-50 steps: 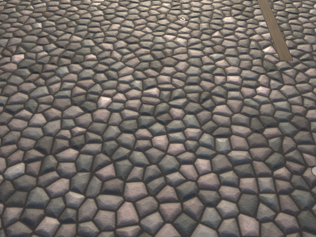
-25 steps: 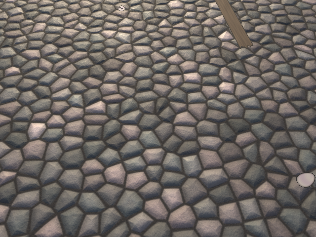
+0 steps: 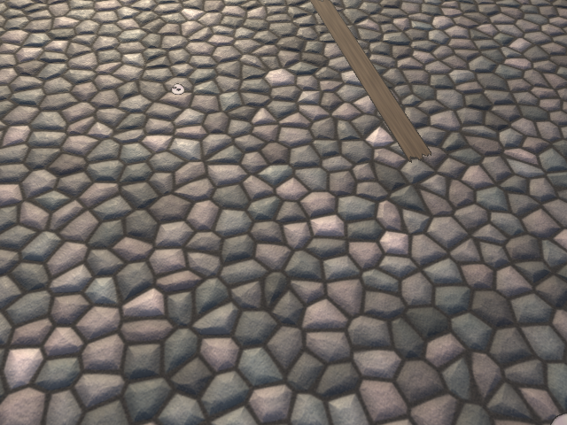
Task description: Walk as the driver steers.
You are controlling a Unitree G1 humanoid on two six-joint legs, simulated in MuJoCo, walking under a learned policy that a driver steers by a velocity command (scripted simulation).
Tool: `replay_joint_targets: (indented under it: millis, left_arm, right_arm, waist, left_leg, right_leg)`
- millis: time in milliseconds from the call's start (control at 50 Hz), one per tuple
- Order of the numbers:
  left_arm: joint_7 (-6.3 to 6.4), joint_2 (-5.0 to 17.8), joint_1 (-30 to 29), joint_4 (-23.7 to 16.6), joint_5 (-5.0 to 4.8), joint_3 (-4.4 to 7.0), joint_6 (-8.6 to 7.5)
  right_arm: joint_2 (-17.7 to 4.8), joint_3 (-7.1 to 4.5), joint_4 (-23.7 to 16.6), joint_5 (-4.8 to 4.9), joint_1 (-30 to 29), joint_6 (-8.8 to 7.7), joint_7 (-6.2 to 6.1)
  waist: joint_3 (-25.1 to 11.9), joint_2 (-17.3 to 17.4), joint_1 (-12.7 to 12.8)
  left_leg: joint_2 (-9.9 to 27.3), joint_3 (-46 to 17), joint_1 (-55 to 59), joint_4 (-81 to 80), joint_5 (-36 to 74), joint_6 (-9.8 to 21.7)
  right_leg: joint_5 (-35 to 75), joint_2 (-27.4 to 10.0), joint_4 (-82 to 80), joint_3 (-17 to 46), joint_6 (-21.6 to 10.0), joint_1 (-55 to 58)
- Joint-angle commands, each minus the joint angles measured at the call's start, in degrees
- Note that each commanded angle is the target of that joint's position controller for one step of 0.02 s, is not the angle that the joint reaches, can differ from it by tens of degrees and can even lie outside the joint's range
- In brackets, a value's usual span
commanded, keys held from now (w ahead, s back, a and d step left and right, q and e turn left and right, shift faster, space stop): w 0.54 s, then no key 0.46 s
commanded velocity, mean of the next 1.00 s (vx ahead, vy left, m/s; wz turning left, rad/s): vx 0.37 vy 0.00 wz -0.01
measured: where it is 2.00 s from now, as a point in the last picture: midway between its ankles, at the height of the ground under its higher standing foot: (284, 416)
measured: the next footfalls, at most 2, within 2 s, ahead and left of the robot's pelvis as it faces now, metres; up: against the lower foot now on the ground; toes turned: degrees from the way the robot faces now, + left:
right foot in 0.22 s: +0.29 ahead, -0.15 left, +0.00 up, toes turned -2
left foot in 0.70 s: +0.59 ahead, +0.08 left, +0.00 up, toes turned +2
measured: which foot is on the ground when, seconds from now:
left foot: down 0.00-0.24, up 0.26-0.68, down 0.70-1.00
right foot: up 0.00-0.20, down 0.22-0.72, up 0.74-1.00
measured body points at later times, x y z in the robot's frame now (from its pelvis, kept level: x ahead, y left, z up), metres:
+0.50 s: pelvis +0.27 -0.06 +0.00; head +0.30 -0.07 +0.45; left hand +0.30 +0.21 -0.13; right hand +0.43 -0.33 -0.11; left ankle +0.40 +0.12 -0.68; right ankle +0.25 -0.15 -0.75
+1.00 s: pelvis +0.46 -0.01 -0.02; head +0.49 -0.01 +0.43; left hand +0.55 +0.26 -0.15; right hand +0.58 -0.26 -0.15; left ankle +0.55 +0.08 -0.75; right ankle +0.49 -0.17 -0.74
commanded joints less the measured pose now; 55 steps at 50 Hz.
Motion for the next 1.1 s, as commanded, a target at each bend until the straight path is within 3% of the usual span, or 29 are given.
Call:
replay_joint_targets:
  millis: [20,140,180,200,220,240,260,280,300,320,340,380,420,520,620,660,700,720,740,760,780,820,860,900,960,1020,1060,1080,1100]
  left_arm:
    - [-0.54,0.7,-6.6,-4.3,-0.38,-0.40,-0.99]
    - [-2.13,1.9,-13.5,-6.7,-0.93,-0.68,-2.04]
    - [-2.28,3.7,-9.1,-5.6,-0.70,0.18,-2.35]
    - [-2.03,5.7,-2.0,-3.2,-0.30,1.33,-2.33]
    - [-1.58,9.2,9.2,-0.3,0.14,2.73,-2.32]
    - [-1.19,15.3,17.1,1.1,0.88,4.18,-1.85]
    - [-1.20,11.7,18.5,1.8,0.03,2.94,-1.37]
    - [-1.06,8.6,13.4,1.1,-0.23,1.84,-1.15]
    - [-1.02,6.7,8.9,0.0,-0.14,1.26,-1.02]
    - [-1.31,5.1,5.5,-0.2,0.29,0.74,-1.14]
    - [-1.49,3.6,3.5,-0.3,0.76,0.27,-1.52]
    - [-1.65,3.7,3.5,0.7,0.62,0.37,-2.04]
    - [-1.21,5.2,5.3,2.1,0.46,0.69,-2.46]
    - [-0.21,7.4,9.4,4.4,-0.15,0.94,-2.12]
    - [0.35,7.6,14.2,7.6,-0.36,0.67,-0.77]
    - [0.66,8.6,13.3,7.9,-0.31,0.91,-0.04]
    - [0.85,8.6,11.5,7.6,-0.28,0.81,0.39]
    - [0.93,6.7,12.7,6.7,0.75,0.08,0.30]
    - [0.32,-0.4,23.0,8.7,1.20,-2.21,-0.10]
    - [-0.06,2.7,24.6,10.5,-0.16,-1.70,-0.24]
    - [0.04,6.7,19.0,9.1,-1.36,-0.52,0.07]
    - [1.39,6.4,11.2,7.3,-0.60,-0.15,1.84]
    - [2.18,4.1,12.5,7.7,0.15,-0.29,3.76]
    - [2.68,2.0,13.4,8.3,0.41,-0.74,4.46]
    - [2.54,2.6,12.1,8.8,0.72,-0.65,5.17]
    - [2.06,2.9,10.3,9.1,1.99,-0.50,5.46]
    - [2.34,5.9,8.8,8.1,1.99,-0.29,5.16]
    - [2.30,8.5,7.2,9.0,1.11,0.45,4.83]
    - [2.16,5.6,5.8,8.9,1.05,-0.12,4.13]
  right_arm:
    - [-9.7,-2.21,-2.3,0.50,-0.9,-0.75,-0.64]
    - [-10.5,-2.55,1.2,0.85,2.7,0.37,-0.70]
    - [-11.5,-2.79,1.2,0.95,0.6,0.85,-0.82]
    - [-10.9,-2.51,1.0,1.07,-0.2,0.97,-0.88]
    - [-9.8,-1.88,-0.1,0.55,-2.0,0.81,-0.88]
    - [-4.3,0.01,-1.4,-0.10,2.8,-0.28,-0.50]
    - [-5.4,-0.04,-0.5,0.21,3.0,-1.61,-0.02]
    - [-9.9,-1.40,-1.7,1.62,-1.6,-2.35,0.28]
    - [-10.1,-1.39,-2.5,1.81,-5.4,-2.46,0.18]
    - [-9.3,-1.52,-2.9,0.95,-7.7,-2.23,-0.20]
    - [-8.7,-1.87,-2.8,0.28,-7.5,-1.59,-0.58]
    - [-6.1,-1.56,-2.5,0.20,-6.0,-0.29,-0.74]
    - [-5.7,-1.50,-3.6,-0.20,-8.6,0.40,-0.95]
    - [-3.9,-0.46,-6.4,-0.33,-18.9,0.16,0.04]
    - [-4.5,0.04,-8.7,-0.38,-25.9,-0.38,1.65]
    - [-6.5,-0.47,-8.4,-0.67,-23.9,-0.67,2.10]
    - [-9.7,-1.79,-4.9,-1.46,-14.1,-0.94,1.76]
    - [-13.3,-2.49,-3.5,-2.53,-7.7,-1.06,1.32]
    - [-14.6,-2.18,-2.9,-2.85,-5.3,-0.33,1.15]
    - [-10.5,-1.25,-2.4,-1.21,-3.0,0.35,1.53]
    - [-9.7,-0.86,-3.0,-0.67,-7.1,0.77,1.57]
    - [-6.6,0.41,-4.2,-1.32,-16.5,1.08,1.05]
    - [-6.1,0.52,-3.8,-2.35,-20.3,1.35,0.92]
    - [-6.5,0.41,-3.3,-2.78,-21.4,1.52,0.70]
    - [-7.4,0.31,-2.2,-1.90,-21.0,2.20,0.06]
    - [-6.3,0.91,-1.0,-1.03,-21.1,3.13,-0.30]
    - [-5.9,1.10,0.4,-1.37,-18.4,3.44,-0.36]
    - [-5.8,0.82,0.4,-1.12,-16.4,3.81,-0.83]
    - [-6.2,0.84,0.9,-1.47,-17.0,3.97,-1.26]
  waist:
    - [1.5,7.1,0.4]
    - [4.6,7.9,-1.1]
    - [2.0,8.8,2.5]
    - [-2.2,8.1,6.0]
    - [-9.3,6.0,10.8]
    - [-18.2,-7.0,10.9]
    - [-22.1,-12.1,10.7]
    - [-13.3,-8.7,10.1]
    - [-7.8,-5.2,8.8]
    - [-3.2,-2.0,7.0]
    - [-1.3,-2.6,4.9]
    - [-0.3,-3.4,3.0]
    - [1.2,-2.1,2.7]
    - [3.2,-1.0,5.3]
    - [4.0,-1.4,7.2]
    - [1.8,-2.8,5.3]
    - [-3.7,-1.8,0.4]
    - [-10.9,3.1,-0.9]
    - [-20.2,16.3,2.1]
    - [-26.6,14.1,0.2]
    - [-19.8,10.1,0.2]
    - [-8.2,4.8,2.8]
    - [-5.4,8.2,5.9]
    - [-5.5,9.6,6.7]
    - [-6.6,9.2,6.4]
    - [-2.3,8.1,7.1]
    - [2.4,3.7,5.3]
    - [4.2,-3.9,2.7]
    - [4.8,-4.8,3.1]
  left_leg:
    - [12.8,-8.4,2.2,-7.8,11.3,7.9]
    - [16.0,-8.9,9.1,-3.9,14.9,7.4]
    - [15.5,-7.5,9.8,1.7,27.6,6.0]
    - [13.1,-5.2,7.8,9.1,36.1,4.7]
    - [10.5,-2.7,-1.2,22.1,32.1,2.7]
    - [2.1,1.1,-24.9,45.5,8.8,-1.8]
    - [-0.1,-6.3,-32.8,55.3,-19.6,-1.7]
    - [3.6,-7.1,-38.3,59.1,-16.7,-0.9]
    - [6.4,-5.3,-37.6,57.3,-11.5,-0.4]
    - [8.1,-4.5,-35.4,53.3,-7.7,-0.5]
    - [9.6,-4.9,-31.8,50.0,-5.2,-0.6]
    - [10.3,-4.5,-28.1,46.7,-3.2,-1.1]
    - [10.5,-4.0,-30.1,41.7,0.9,-2.1]
    - [8.1,-2.0,-27.9,22.5,16.9,-2.4]
    - [4.6,-1.1,-24.3,12.7,18.8,-1.0]
    - [3.5,-1.5,-20.4,10.8,15.8,0.4]
    - [1.7,0.2,-6.5,6.8,22.2,2.5]
    - [9.3,-6.0,8.5,11.6,46.6,5.1]
    - [24.8,-22.7,29.2,14.4,62.4,16.5]
    - [25.6,-29.1,29.6,11.6,52.5,18.5]
    - [22.7,-24.6,22.3,8.7,42.8,16.0]
    - [18.4,-17.6,5.4,3.5,30.0,12.5]
    - [15.1,-13.3,-6.4,-0.5,22.3,10.4]
    - [13.3,-9.8,-10.6,-1.8,20.4,10.4]
    - [13.1,-9.4,-12.1,-3.7,5.7,9.7]
    - [10.3,-8.8,-17.4,-5.0,-17.0,4.9]
    - [6.8,-7.1,-17.2,-1.9,-20.0,0.5]
    - [3.2,-2.6,-12.2,0.3,-14.5,-0.9]
    - [2.9,-1.8,-6.8,3.5,-9.5,-1.5]
  right_leg:
    - [6.8,0.7,-8.3,-1.2,0.8,0.0]
    - [1.7,2.1,-15.6,-2.7,-1.5,1.5]
    - [-0.2,4.2,-18.3,-4.6,-3.4,10.4]
    - [0.7,5.6,-19.1,-5.6,-5.0,21.3]
    - [2.6,0.3,-16.6,0.1,-8.0,38.2]
    - [-3.0,-14.8,-18.2,23.8,-16.6,62.1]
    - [-9.1,-18.6,-25.9,38.7,-19.0,63.6]
    - [-12.5,-16.3,-27.0,31.0,-16.3,56.9]
    - [-10.8,-13.9,-28.5,23.4,-14.3,48.2]
    - [-7.5,-11.5,-31.0,18.7,-13.3,39.7]
    - [-3.8,-9.5,-32.9,15.1,-12.3,34.2]
    - [0.4,-8.4,-35.4,11.5,-12.6,28.9]
    - [5.0,-8.2,-36.8,8.5,-13.1,27.7]
    - [8.5,-5.6,-37.4,2.0,-10.4,27.9]
    - [18.9,-6.9,-31.0,0.7,-8.4,34.8]
    - [23.4,-7.9,-26.5,1.6,-6.8,37.9]
    - [29.5,-4.1,-15.1,0.0,-4.0,37.6]
    - [16.6,-0.3,-2.7,-2.3,-1.4,29.6]
    - [-24.9,6.8,18.5,-2.9,2.8,11.3]
    - [-37.0,7.0,25.9,4.9,3.2,8.6]
    - [-34.7,4.6,28.0,4.8,3.2,5.5]
    - [-27.6,0.5,21.8,2.3,4.0,5.9]
    - [-23.4,-0.8,12.6,1.4,4.0,15.1]
    - [-21.9,0.3,4.3,-0.3,4.0,20.8]
    - [-12.1,0.7,-4.3,-1.2,3.3,26.4]
    - [-6.1,1.6,-13.3,-2.4,1.3,31.8]
    - [-9.5,-2.6,-20.6,1.7,-1.1,28.4]
    - [-21.1,-1.8,-22.4,2.0,-2.0,20.1]
    - [-24.6,-1.3,-25.1,2.3,-1.3,15.6]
